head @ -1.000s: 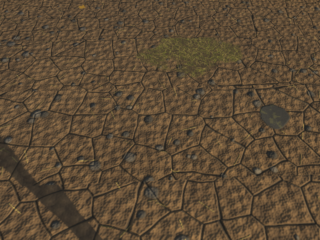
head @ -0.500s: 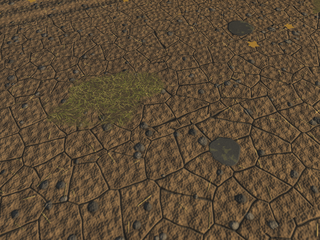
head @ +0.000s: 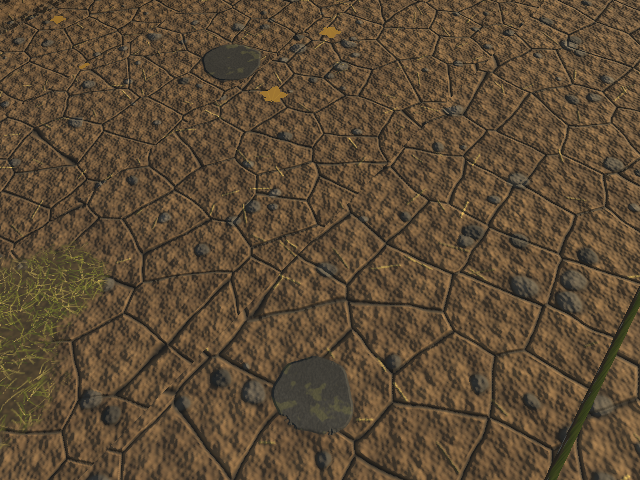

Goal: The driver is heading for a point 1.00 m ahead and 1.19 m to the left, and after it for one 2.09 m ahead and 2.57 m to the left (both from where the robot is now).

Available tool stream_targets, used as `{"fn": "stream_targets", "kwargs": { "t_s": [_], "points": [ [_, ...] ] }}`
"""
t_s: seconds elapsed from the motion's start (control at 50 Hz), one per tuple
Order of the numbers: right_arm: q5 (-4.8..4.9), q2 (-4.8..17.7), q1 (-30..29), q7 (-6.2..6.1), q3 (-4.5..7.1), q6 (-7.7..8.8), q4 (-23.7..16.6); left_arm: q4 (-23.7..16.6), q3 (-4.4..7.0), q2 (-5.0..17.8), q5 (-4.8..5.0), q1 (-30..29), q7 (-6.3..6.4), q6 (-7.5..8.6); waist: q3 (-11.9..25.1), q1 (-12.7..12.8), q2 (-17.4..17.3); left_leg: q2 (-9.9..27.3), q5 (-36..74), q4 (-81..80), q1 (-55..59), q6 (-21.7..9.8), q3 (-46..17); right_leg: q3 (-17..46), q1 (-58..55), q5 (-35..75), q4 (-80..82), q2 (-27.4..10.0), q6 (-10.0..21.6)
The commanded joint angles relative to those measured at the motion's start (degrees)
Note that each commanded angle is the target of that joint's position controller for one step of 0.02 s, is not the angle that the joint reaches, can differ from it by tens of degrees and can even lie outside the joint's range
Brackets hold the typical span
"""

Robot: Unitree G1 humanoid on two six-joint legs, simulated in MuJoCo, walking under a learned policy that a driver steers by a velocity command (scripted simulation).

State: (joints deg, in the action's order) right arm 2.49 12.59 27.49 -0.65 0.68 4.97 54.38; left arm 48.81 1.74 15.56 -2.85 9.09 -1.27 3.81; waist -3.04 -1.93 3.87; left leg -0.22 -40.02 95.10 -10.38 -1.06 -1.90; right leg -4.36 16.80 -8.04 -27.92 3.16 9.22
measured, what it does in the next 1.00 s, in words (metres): walks ahead, turning left: left foot, then right foot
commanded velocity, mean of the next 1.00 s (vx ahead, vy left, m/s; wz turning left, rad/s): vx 0.11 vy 0.00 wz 0.77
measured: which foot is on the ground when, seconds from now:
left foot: up 0.00-0.26, down 0.28-0.82, up 0.84-1.00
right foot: down 0.00-0.28, up 0.30-0.78, down 0.80-1.00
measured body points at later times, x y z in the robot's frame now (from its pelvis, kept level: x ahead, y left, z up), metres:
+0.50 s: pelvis +0.24 +0.08 -0.02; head +0.29 +0.11 +0.43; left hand +0.36 +0.37 -0.12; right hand +0.40 -0.17 -0.13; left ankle +0.33 +0.16 -0.74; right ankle +0.30 -0.06 -0.66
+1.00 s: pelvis +0.36 +0.05 +0.01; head +0.38 +0.05 +0.45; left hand +0.24 +0.35 -0.07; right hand +0.67 -0.01 -0.09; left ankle +0.26 +0.14 -0.64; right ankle +0.40 -0.06 -0.74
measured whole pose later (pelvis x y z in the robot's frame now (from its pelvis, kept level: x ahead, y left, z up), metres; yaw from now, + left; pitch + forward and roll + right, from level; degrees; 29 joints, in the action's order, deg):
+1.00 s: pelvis +0.36 +0.05 +0.01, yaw +50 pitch +2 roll +0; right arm -2.9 19.3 15.2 4.9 3.7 2.6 35.2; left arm 37.9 3.7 17.2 -1.1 11.2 2.1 5.4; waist 0.8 3.0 -1.1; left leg -3.7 -19.7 67.2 -34.1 4.6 -6.1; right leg -5.8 4.4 -13.4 -16.0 -0.4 2.0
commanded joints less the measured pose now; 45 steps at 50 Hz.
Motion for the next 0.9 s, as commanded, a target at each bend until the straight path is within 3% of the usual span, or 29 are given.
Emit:
{"fn": "stream_targets", "kwargs": {
  "t_s": [0.02,0.04,0.06,0.08,0.12,0.2,0.24,0.26,0.28,0.3,0.32,0.34,0.36,0.38,0.42,0.48,0.54,0.56,0.58,0.6,0.64,0.7,0.74,0.78,0.8,0.82,0.84,0.86,0.9],
  "points": [
    [3.13,9.34,3.63,1.08,3.97,2.26,-3.84,0.5,3.52,8.22,3.2,11.61,0.08,0.55,11.91,2.6,-8.61,2.98,10.01,-10.43,-36.73,-0.38,-12.36,16.48,-34.8,50.09,-2.96,-23.39,8.19],
    [1.67,7.62,0.77,0.01,4.17,0.55,-3.45,-0.45,2.58,6.02,3.06,4.38,0.78,-0.06,7.15,-0.95,-11.89,4.14,16.27,-13.36,-30.92,2.78,-7.96,15.51,-19.46,46.27,2.83,-21.82,6.87],
    [0.21,4.11,4.97,-0.51,3.43,-1.48,-3.73,-0.31,3.14,7.2,2.52,0.83,1.1,-0.06,5.57,-4.93,-5.1,6.77,20.26,-17.6,-25.3,5.84,-8.07,17.51,-7.93,52.32,2.24,-27.78,8.42],
    [-0.47,2.2,2.37,-0.51,2.15,-2.67,-6.0,-1.63,2.89,6.62,2.72,-3.45,1.6,0.49,2.82,-5.64,-2.42,9.93,20.11,-22.86,-22.97,8.34,-5.93,17.02,1.72,54.72,3.34,-28.24,8.31],
    [-0.62,2.94,-8.35,-0.32,2.02,-2.27,-10.44,-0.84,2.87,5.81,1.76,-0.59,3.19,1.33,2.16,-1.63,-3.7,9.63,28.08,-34.65,-22.07,8.08,-3.57,9.73,4.9,45.49,4.52,-22.2,5.12],
    [-1.77,3.89,-12.92,1.05,2.87,-2.95,-14.1,-1.56,3.1,6.47,3.36,0.13,5.75,0.25,4.9,-0.2,1.6,4.27,39.83,-46.29,-17.91,3.58,3.55,-2.08,-1.75,40.82,0.99,-16.18,-1.05],
    [-2.44,5.57,-9.68,1.91,4.16,-3.43,-14.61,-2.68,3.7,7.75,4.13,-0.95,6.31,-0.78,7.11,-2.61,1.99,-0.76,37.57,-48.64,-10.73,0.4,8.24,-5.52,-3.88,47.48,-6.21,-15.78,-3.7],
    [-5.54,4.32,1.87,2.03,3.71,-3.63,-9.13,-2.12,3.67,6.17,3.04,1.48,4.02,-0.32,8.24,-4.97,1.1,-4.11,36.59,-55.0,-5.22,-2.67,10.47,-9.18,-6.9,40.56,-16.8,-14.22,-4.93],
    [-5.89,6.54,8.95,1.8,5.07,-3.41,-7.11,-3.09,3.94,6.77,4.32,-0.72,2.63,-0.06,10.21,-9.43,-2.04,-6.56,41.7,-61.74,5.93,-5.86,9.53,-9.77,-1.6,33.02,-31.99,-11.44,-6.58],
    [-4.96,12.43,4.9,1.07,6.49,-3.26,-7.77,-3.49,3.17,2.02,3.66,1.0,1.31,-0.09,4.04,-6.65,-15.81,2.99,84.65,-65.18,10.28,-10.89,-7.27,-10.14,13.51,-25.59,-54.1,0.07,-9.66],
    [-4.78,19.43,1.92,1.74,7.76,-3.54,-10.52,-7.46,2.03,-0.4,3.23,9.86,1.59,-0.98,16.82,-0.25,-21.89,17.41,107.52,-66.22,21.31,-22.93,-35.86,2.55,24.09,-31.42,-67.55,5.45,-11.05],
    [-3.4,18.39,-4.63,1.53,8.08,-4.53,-14.36,-7.21,1.15,1.2,1.61,10.52,2.19,-1.57,22.83,0.21,-12.27,20.61,84.56,-71.34,20.43,-24.17,-40.68,9.43,23.73,-26.11,-65.92,1.22,-10.34],
    [-3.39,14.34,-8.05,0.98,7.07,-5.55,-15.12,-7.79,1.2,2.44,1.29,5.95,2.53,-2.12,16.44,0.27,-6.36,17.77,65.44,-72.78,12.33,-22.59,-37.75,9.5,24.05,-23.72,-62.62,-0.08,-10.36],
    [-3.36,10.77,-9.27,0.84,5.89,-6.04,-14.68,-8.5,1.37,2.95,0.23,1.81,2.95,-2.72,10.55,1.1,-2.48,13.77,55.63,-73.23,6.12,-18.96,-32.33,9.26,24.53,-21.56,-57.1,-1.69,-10.22],
    [-2.93,8.76,-11.18,0.6,5.39,-6.21,-15.13,-8.79,1.28,3.37,-0.23,1.34,3.06,-4.9,7.65,2.66,-5.6,8.02,50.77,-75.2,-3.11,-13.6,-23.77,8.76,18.73,-16.66,-46.41,-3.55,-10.05],
    [-3.24,12.41,-10.38,1.28,6.64,-6.42,-15.86,-9.48,0.48,2.01,0.27,-0.34,2.58,-6.32,9.72,2.12,-5.11,4.51,48.89,-75.22,-4.95,-10.08,-22.39,7.46,15.12,-13.66,-37.55,-2.21,-10.84],
    [-2.66,14.49,-10.7,1.36,7.67,-8.0,-17.13,-10.89,0.73,2.87,0.82,-4.11,2.31,-6.54,9.51,0.33,-7.77,3.26,30.26,-78.07,-4.26,-7.83,-26.36,9.2,16.25,-10.96,-29.97,-1.87,-11.76],
    [-5.57,11.73,-11.11,1.63,5.79,-3.0,-20.04,-9.95,1.45,3.34,-1.24,7.99,1.28,-5.2,10.9,4.85,-18.84,2.67,16.24,-83.85,-8.89,-7.69,-30.46,12.52,10.65,-9.24,-31.41,-2.26,-13.09],
    [-5.2,10.64,-14.35,1.82,5.72,-0.78,-21.54,-8.89,2.54,6.19,-1.44,7.93,0.94,-4.36,7.33,4.89,-14.7,2.28,12.6,-85.05,-10.98,-7.49,-30.19,11.54,9.48,-9.5,-29.96,-2.29,-13.79],
    [-4.39,11.65,-14.73,1.67,5.64,0.46,-22.5,-9.34,2.97,6.13,-1.19,5.12,0.79,-3.74,6.76,4.45,-11.31,1.87,12.58,-84.77,-11.64,-7.18,-30.29,10.81,8.19,-8.84,-27.38,-2.31,-14.28],
    [-3.32,12.51,-12.79,1.66,5.77,1.33,-23.32,-11.16,2.51,3.83,-0.1,0.24,0.93,-3.3,5.79,2.47,-9.2,1.68,12.39,-83.1,-8.05,-7.76,-31.51,11.4,8.02,-9.51,-19.85,-2.91,-14.89],
    [-2.75,12.54,-9.31,2.77,6.16,0.36,-24.5,-11.23,2.74,4.07,0.95,-1.44,1.71,-2.14,6.45,-0.49,-9.74,3.76,15.13,-79.85,1.16,-10.46,-37.05,12.16,8.95,-13.09,-9.22,-3.15,-14.62],
    [-2.61,11.96,-10.2,3.12,5.99,-0.4,-25.61,-10.08,3.08,5.31,1.26,0.2,1.83,-1.0,6.91,0.03,-9.23,3.8,17.94,-78.3,0.5,-10.96,-39.57,10.89,4.65,-12.53,-2.21,-2.12,-13.25],
    [-2.86,10.86,-12.92,3.39,5.04,-1.45,-26.01,-8.84,3.48,6.38,2.4,3.48,0.59,0.21,6.86,2.97,-8.67,0.28,19.48,-76.6,-6.75,-9.36,-39.38,9.38,-6.74,-3.05,8.46,-2.29,-9.8],
    [-3.26,9.12,-11.53,3.57,4.01,-1.99,-25.6,-7.95,3.79,7.62,2.62,5.95,-0.19,0.81,8.15,3.5,-7.89,-2.29,17.76,-74.68,-11.01,-7.2,-37.9,11.35,-14.2,2.29,9.93,-6.38,-5.57],
    [-4.1,4.79,-8.48,3.9,2.59,-2.41,-27.46,-8.33,5.12,12.82,2.46,8.47,0.53,1.55,13.58,2.32,2.23,-9.77,9.77,-64.78,-21.79,-1.02,-27.89,25.67,-26.42,16.09,9.55,-20.07,8.77],
    [-6.55,8.87,-8.4,4.11,4.04,-2.01,-27.87,-9.66,6.37,16.79,-0.19,5.86,1.19,2.52,7.49,2.42,5.64,-13.63,5.48,-52.05,-34.25,5.1,-15.61,36.21,-27.76,23.21,12.5,-30.24,17.7],
    [-6.26,13.9,-8.94,3.95,5.6,-1.91,-25.37,-10.91,5.85,14.56,-0.7,3.47,1.94,2.88,7.06,2.75,-1.37,-8.33,9.63,-43.82,-31.24,5.97,-13.98,29.48,-23.95,20.32,14.22,-27.48,12.87],
    [-6.38,12.67,-7.97,3.17,5.61,-1.94,-22.23,-14.59,3.61,8.45,2.35,-6.78,2.28,3.1,5.04,-0.36,3.74,-6.48,16.58,-32.86,-27.5,7.0,-8.19,15.83,-15.55,12.29,15.83,-19.38,5.01]
  ]
}}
